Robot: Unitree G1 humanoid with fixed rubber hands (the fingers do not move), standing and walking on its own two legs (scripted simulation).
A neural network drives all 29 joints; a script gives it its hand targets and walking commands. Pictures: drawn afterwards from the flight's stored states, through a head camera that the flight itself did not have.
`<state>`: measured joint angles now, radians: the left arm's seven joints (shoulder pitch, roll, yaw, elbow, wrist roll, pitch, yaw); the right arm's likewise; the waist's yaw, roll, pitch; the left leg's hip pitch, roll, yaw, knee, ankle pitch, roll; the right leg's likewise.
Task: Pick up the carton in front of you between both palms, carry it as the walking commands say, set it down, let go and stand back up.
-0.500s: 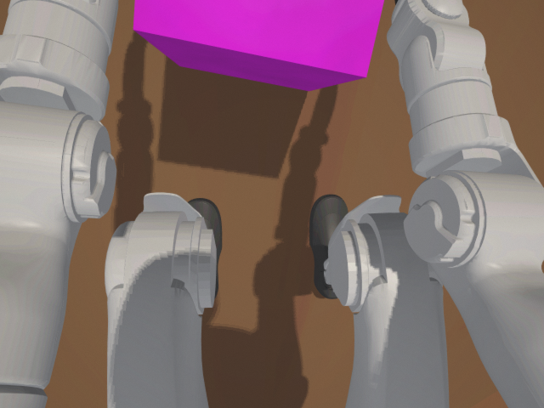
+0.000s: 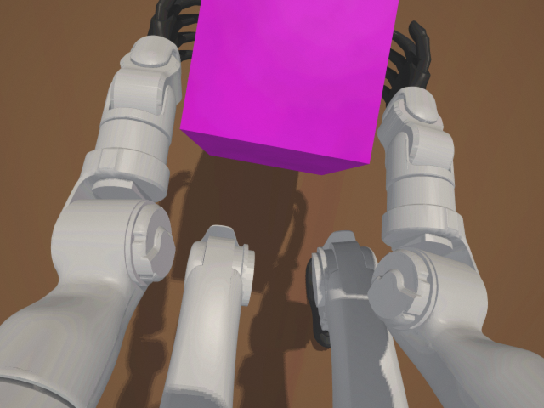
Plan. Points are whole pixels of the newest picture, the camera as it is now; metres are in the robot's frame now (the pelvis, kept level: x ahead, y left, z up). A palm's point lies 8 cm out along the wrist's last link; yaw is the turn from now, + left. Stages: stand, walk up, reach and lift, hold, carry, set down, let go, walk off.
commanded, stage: reach and lift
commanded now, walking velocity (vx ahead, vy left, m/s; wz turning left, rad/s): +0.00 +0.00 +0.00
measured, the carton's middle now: (281, 90) +0.53 +0.02 -0.15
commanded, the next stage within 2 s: none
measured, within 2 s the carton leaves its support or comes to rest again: neither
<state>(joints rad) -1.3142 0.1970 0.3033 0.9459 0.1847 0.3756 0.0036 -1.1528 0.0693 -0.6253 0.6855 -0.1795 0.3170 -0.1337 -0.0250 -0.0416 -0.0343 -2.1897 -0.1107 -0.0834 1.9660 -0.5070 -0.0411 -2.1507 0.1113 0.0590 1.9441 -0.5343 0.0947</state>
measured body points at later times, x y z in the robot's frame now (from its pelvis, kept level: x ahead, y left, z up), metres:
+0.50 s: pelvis +0.02 -0.01 +0.12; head +0.25 +0.03 +0.50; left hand +0.50 +0.17 +0.05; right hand +0.50 -0.14 +0.07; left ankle +0.12 +0.12 -0.40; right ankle +0.12 -0.14 -0.40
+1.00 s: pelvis +0.07 -0.01 +0.26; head +0.19 +0.01 +0.69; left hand +0.45 +0.16 +0.21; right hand +0.45 -0.14 +0.22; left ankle +0.12 +0.12 -0.40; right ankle +0.12 -0.14 -0.40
